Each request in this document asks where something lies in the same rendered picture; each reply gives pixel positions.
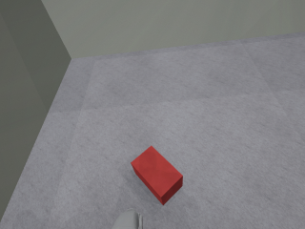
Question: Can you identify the left robot thigh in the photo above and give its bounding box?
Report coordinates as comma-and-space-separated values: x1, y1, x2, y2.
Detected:
112, 211, 143, 229

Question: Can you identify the carton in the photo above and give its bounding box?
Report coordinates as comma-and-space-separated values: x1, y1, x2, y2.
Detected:
131, 146, 183, 205

